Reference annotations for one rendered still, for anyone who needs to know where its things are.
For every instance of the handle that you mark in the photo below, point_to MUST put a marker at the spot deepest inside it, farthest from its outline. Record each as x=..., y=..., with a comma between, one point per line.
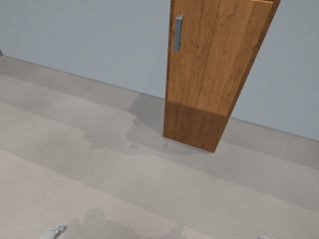
x=177, y=33

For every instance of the cupboard door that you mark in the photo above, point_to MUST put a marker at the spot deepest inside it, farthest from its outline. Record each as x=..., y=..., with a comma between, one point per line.
x=218, y=38

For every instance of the left robot hand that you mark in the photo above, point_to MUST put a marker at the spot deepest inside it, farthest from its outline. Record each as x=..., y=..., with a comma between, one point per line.
x=54, y=231

